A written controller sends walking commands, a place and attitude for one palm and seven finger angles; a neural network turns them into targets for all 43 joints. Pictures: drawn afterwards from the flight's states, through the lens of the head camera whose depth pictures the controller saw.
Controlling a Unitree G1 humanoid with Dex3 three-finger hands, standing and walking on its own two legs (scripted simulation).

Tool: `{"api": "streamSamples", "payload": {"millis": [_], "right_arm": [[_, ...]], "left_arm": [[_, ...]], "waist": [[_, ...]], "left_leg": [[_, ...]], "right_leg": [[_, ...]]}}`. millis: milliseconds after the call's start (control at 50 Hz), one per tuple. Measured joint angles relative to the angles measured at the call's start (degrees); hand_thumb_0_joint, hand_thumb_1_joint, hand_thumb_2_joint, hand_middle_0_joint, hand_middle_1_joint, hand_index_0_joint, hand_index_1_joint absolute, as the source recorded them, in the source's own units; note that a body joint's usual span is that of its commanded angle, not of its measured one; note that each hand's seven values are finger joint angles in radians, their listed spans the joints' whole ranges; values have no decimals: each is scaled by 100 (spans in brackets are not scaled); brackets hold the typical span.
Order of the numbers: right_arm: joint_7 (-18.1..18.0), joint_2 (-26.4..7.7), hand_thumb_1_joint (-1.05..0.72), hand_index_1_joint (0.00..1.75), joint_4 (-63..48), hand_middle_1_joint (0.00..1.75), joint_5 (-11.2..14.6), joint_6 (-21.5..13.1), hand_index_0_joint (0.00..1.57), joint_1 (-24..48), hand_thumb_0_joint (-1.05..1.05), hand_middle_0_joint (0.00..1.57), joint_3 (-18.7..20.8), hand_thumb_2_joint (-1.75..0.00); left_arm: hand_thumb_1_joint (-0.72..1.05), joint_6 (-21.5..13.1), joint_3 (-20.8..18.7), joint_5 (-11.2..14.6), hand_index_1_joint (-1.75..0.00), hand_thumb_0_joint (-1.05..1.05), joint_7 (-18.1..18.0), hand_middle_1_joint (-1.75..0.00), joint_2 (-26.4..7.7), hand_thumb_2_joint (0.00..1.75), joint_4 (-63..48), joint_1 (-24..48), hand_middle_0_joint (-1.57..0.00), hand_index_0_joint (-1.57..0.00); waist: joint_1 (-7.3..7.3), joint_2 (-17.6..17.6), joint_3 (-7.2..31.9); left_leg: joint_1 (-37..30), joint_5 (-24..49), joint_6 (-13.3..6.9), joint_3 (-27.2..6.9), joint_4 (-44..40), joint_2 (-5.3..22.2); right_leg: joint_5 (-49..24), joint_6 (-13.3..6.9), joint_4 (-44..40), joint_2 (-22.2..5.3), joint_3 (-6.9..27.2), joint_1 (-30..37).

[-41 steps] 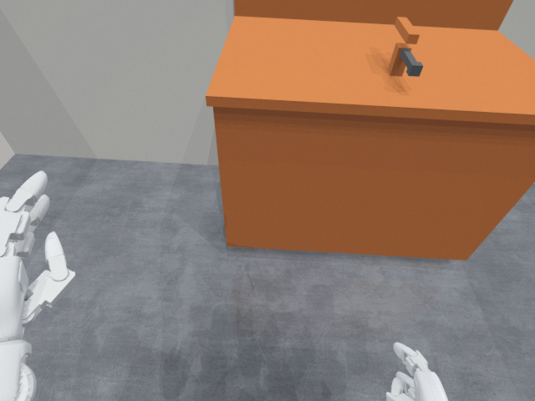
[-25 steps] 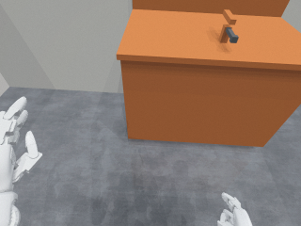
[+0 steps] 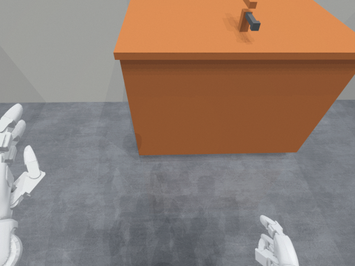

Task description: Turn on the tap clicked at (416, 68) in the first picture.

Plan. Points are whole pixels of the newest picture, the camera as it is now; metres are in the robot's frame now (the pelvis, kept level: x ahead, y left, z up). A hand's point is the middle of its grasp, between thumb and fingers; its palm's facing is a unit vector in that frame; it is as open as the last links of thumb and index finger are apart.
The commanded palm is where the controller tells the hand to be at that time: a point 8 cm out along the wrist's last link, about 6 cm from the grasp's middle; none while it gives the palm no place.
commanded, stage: walk to a spot facing it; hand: left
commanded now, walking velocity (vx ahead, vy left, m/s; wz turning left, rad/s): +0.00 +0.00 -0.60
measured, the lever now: (255, 25) +0.93 -0.21 +0.13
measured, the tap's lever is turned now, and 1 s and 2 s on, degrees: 0 0 0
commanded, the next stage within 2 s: none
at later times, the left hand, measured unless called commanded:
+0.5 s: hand (107, 160) +0.25 +0.15 +0.17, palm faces +0.22 -0.87 -0.44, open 7.4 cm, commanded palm +0.21 +0.21 +0.19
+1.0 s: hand (160, 160) +0.26 +0.06 +0.18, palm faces -0.11 -0.90 -0.42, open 7.4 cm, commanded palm +0.24 +0.11 +0.19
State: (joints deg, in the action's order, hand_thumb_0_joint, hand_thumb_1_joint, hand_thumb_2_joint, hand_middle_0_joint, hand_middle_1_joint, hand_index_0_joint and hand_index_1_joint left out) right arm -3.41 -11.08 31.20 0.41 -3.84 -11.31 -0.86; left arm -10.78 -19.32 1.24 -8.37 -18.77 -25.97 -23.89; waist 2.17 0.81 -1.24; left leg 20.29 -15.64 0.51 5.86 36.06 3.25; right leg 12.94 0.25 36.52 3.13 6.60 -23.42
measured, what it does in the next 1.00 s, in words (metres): steps on the spot, turning right: left foot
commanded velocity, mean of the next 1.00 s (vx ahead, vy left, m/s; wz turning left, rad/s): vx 0.03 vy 0.00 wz -0.60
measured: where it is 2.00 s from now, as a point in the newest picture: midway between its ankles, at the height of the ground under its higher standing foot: outside the picture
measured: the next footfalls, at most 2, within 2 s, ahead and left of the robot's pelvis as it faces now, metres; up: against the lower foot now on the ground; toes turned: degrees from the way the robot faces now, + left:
left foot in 0.80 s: +0.05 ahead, +0.10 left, +0.00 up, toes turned -23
right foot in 1.08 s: -0.06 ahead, -0.15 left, +0.00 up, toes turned -44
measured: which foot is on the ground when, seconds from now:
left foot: down 0.00-0.46, up 0.48-0.78, down 0.80-1.00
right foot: down 0.00-0.84, up 0.86-1.00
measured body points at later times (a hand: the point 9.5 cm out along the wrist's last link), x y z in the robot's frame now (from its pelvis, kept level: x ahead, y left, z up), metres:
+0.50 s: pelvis -0.02 -0.02 -0.02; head +0.00 -0.06 +0.43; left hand +0.23 +0.20 +0.19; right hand +0.10 -0.27 -0.12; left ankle +0.03 +0.12 -0.71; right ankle +0.01 -0.11 -0.73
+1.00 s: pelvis -0.05 -0.02 +0.01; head -0.04 -0.04 +0.45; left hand +0.26 +0.11 +0.20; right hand -0.03 -0.30 -0.08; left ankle +0.01 +0.11 -0.72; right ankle -0.07 -0.11 -0.69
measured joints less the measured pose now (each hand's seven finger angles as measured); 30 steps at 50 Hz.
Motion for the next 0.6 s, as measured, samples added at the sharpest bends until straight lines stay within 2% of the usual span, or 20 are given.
{"api": "streamSamples", "payload": {"millis": [120, 180, 260, 300, 340, 380, 440, 460, 480, 520, 560, 600], "right_arm": [[57, -46, -90, 30, -40, 30, -15, 129, 20, 2, 1, 20, 74, -90], [90, -101, -90, 30, 28, 30, -36, 225, 20, -17, 1, 20, 126, -90], [93, -131, -90, 30, 67, 30, -29, 338, 20, -62, 2, 20, 151, -90], [66, -122, -90, 30, 13, 30, 7, 364, 20, -109, 2, 20, 144, -90], [42, -93, -90, 30, -16, 30, 23, 313, 20, -132, 2, 20, 145, -90], [69, -58, -90, 30, -11, 30, 20, 235, 20, -159, 2, 20, 126, -90], [163, -8, -90, 30, -43, 30, 15, 106, 20, -215, 2, 20, 36, -90], [200, 13, -90, 30, -83, 30, 14, 66, 20, -239, 2, 20, 1, -90], [230, 7, -90, 30, -91, 30, 15, 44, 20, -210, 1, 20, -21, -90], [266, -21, -90, 30, -1, 30, -3, 84, 20, -54, 1, 20, -37, -90], [293, -59, -90, 30, 65, 30, -33, 198, 20, 109, 2, 20, -42, -90], [310, -84, -90, 30, 57, 30, -46, 321, 20, 172, 2, 20, -41, -90]], "left_arm": [[89, -48, -39, 49, -30, 2, 38, -30, -38, 89, -295, -109, -21, -20], [89, -101, -69, 56, -30, 2, 35, -30, -46, 89, -374, -195, -21, -21], [89, -123, -199, 69, -30, 2, 24, -30, -147, 89, -394, -284, -21, -21], [89, -119, -280, 89, -30, 2, 32, -30, -222, 89, -334, -310, -21, -21], [89, -87, -319, 96, -30, 2, 27, -30, -221, 89, -221, -318, -21, -21], [89, -38, -279, 98, -30, 2, 26, -30, -146, 89, -127, -313, -21, -21], [89, 10, -152, 65, -30, 2, 36, -30, -67, 89, -61, -202, -21, -20], [89, 11, -119, 44, -30, 2, 43, -30, -93, 89, -62, -127, -20, -20], [89, -5, -69, 12, -30, 2, 52, -30, -81, 89, -46, 1, -20, -20], [89, -4, 32, 5, -30, 2, 42, -30, -21, 89, -39, 208, -21, -20], [89, 15, 79, 49, -30, 2, 19, -30, 26, 89, -133, 184, -21, -20], [89, -24, 58, 83, -30, 2, 22, -30, -15, 89, -292, -47, -21, -21]], "waist": [[-98, -13, -31], [-132, 5, -36], [-152, 78, -75], [-137, 103, -73], [-78, 36, -115], [1, -93, -150], [92, -265, -182], [93, -280, -189], [82, -345, -238], [41, -343, -323], [-28, -284, -399], [-135, -226, -391]], "left_leg": [[228, -226, 72, 148, 398, 116], [244, -357, 91, 166, 386, 42], [113, -37, 22, 331, 132, 11], [97, -108, 2, 451, 173, 44], [25, -201, 5, 579, 254, 159], [-94, -264, 46, 701, 300, 337], [-176, -389, 188, 851, 494, 648], [-123, -465, 244, 867, 659, 738], [-15, -605, 264, 770, 884, 814], [366, -1246, 317, 243, 1742, 565], [656, -1238, 373, -172, 2596, 226], [742, -1083, 410, -356, 2846, 24]], "right_leg": [[163, -62, 457, 142, 152, -337], [120, -55, 449, 164, 280, -403], [8, -6, 371, 210, 506, -408], [256, 11, 612, 198, 504, -528], [851, 118, 1333, 82, 116, -701], [1125, 205, 1688, -95, -342, -663], [1048, 254, 1183, -308, -832, -201], [814, 185, 823, -328, -882, -6], [698, -30, 801, -233, -924, -20], [648, -380, 903, -123, -884, -172], [491, -510, 713, -31, -742, -181], [239, -512, 366, 67, -596, -114]]}}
